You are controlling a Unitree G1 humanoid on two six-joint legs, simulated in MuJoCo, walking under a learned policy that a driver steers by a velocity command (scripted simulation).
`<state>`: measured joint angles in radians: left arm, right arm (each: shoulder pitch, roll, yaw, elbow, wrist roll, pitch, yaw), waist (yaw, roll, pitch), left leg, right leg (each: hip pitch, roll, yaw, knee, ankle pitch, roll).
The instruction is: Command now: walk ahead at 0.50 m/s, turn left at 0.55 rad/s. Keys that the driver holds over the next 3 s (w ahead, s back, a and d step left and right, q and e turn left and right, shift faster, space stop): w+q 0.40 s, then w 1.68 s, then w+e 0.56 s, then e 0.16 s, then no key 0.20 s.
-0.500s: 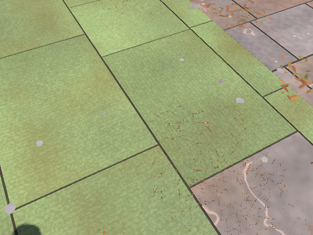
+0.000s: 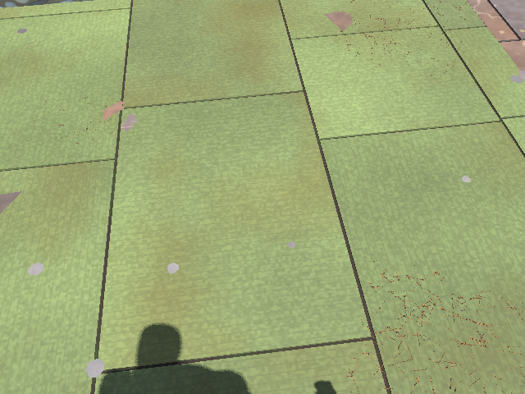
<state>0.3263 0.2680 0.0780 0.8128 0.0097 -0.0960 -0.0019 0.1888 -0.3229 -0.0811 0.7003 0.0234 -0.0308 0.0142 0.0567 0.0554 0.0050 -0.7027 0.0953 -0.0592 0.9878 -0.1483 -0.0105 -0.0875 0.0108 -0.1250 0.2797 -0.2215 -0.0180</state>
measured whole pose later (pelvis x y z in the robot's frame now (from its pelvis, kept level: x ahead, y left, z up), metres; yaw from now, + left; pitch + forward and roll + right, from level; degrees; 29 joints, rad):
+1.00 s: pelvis +0.55 +0.11 +0.00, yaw +20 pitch +2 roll -1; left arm 0.35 0.26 0.04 0.81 0.00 -0.09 -0.02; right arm 0.19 -0.30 -0.05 0.69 0.00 -0.06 0.00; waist 0.05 0.04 0.01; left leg -0.65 0.10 -0.05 0.93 -0.18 -0.01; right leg -0.14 0.06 -0.03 0.29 -0.18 -0.06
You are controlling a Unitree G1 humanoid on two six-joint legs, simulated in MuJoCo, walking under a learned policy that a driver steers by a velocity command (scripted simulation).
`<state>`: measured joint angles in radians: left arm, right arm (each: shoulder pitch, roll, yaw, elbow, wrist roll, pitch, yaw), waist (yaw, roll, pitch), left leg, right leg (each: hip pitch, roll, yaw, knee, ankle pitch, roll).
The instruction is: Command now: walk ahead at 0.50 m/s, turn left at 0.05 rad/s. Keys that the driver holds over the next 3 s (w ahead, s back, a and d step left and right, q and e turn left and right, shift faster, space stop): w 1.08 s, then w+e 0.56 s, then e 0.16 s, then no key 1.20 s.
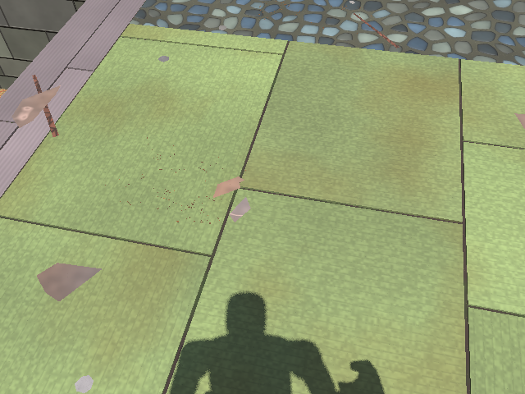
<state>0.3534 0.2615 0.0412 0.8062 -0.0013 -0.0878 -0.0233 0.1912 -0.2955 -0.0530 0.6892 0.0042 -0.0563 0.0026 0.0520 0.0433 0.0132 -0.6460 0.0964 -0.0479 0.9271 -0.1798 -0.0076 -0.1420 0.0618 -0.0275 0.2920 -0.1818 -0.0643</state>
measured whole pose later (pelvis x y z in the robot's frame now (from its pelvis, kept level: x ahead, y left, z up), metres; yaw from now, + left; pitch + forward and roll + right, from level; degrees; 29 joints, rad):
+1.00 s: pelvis +0.55 +0.00 +0.00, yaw +0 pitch +1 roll -1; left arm 0.29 0.27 0.05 0.82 0.00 -0.08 -0.03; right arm 0.22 -0.31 -0.06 0.81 0.01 -0.06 0.00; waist 0.03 0.04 0.02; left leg -0.59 0.10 -0.03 1.05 -0.26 0.01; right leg -0.21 0.05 -0.05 0.34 -0.16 -0.07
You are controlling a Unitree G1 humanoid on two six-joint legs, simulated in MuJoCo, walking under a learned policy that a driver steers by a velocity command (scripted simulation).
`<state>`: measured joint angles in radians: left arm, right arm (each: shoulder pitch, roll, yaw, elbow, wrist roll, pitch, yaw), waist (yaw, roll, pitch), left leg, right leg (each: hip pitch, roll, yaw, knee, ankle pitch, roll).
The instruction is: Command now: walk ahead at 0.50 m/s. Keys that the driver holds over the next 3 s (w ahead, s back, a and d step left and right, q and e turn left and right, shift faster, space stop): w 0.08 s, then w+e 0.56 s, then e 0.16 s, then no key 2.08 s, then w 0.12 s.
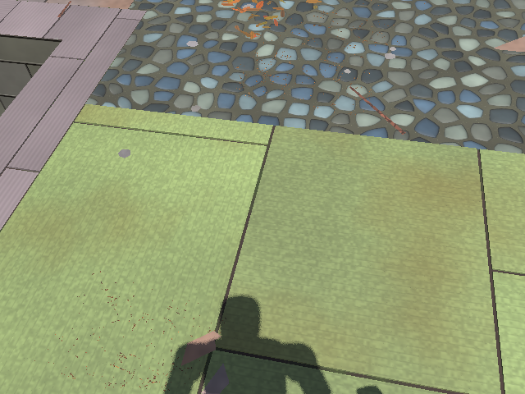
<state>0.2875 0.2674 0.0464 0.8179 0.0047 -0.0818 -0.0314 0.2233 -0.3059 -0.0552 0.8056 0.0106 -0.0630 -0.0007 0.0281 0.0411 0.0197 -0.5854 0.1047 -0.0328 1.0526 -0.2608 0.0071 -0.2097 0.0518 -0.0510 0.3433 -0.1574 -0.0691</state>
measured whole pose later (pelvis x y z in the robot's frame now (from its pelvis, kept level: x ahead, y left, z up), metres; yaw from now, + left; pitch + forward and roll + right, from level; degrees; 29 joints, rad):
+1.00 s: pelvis +0.46 -0.04 -0.01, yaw -25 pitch +2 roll +1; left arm 0.15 0.27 0.06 0.69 0.01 -0.03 -0.02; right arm 0.10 -0.32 -0.06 0.83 0.00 -0.03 -0.03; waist 0.01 0.03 0.09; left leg -0.53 0.07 -0.03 1.16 -0.44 -0.05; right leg -0.39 0.07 -0.02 0.46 -0.10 -0.10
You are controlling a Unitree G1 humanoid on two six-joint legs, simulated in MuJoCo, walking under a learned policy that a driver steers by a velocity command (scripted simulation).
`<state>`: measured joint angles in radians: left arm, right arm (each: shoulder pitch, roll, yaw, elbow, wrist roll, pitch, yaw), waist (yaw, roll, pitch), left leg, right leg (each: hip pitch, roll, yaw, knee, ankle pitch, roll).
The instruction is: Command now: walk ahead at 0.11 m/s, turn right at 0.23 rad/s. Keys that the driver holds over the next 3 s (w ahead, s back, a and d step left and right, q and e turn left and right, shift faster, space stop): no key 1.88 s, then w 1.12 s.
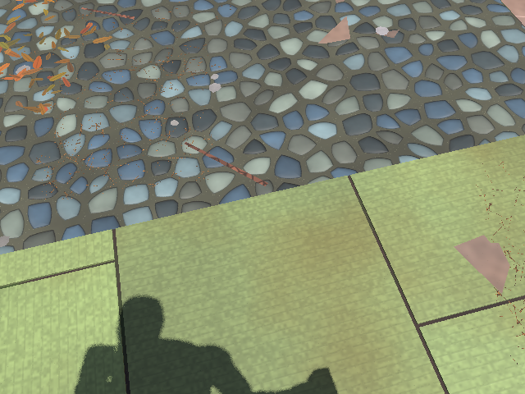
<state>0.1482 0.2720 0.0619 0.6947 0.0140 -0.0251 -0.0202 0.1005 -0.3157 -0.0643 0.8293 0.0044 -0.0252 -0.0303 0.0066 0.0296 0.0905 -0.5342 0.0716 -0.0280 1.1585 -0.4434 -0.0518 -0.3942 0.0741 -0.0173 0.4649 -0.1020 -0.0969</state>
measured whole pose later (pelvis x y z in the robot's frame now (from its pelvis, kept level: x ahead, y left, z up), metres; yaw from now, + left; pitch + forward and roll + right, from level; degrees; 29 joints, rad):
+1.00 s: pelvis +0.08 +0.05 +0.01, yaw -2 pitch -2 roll +0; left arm 0.14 0.23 0.04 1.04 0.00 0.01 0.03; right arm 0.16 -0.24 -0.03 1.07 -0.01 0.00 -0.03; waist -0.01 0.00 0.05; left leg -0.17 0.01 0.00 0.47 -0.27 -0.01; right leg -0.20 0.03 0.03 0.48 -0.25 -0.01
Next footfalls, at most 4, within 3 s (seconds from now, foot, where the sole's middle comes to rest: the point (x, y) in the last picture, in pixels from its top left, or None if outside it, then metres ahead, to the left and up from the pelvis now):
0.24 left None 0.12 0.17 -0.77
2.60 left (230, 341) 0.54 0.15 -0.77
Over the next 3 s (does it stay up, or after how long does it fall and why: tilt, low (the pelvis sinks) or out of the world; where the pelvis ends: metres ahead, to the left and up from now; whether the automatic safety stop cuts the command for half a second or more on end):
stays up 0.56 0.06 0.01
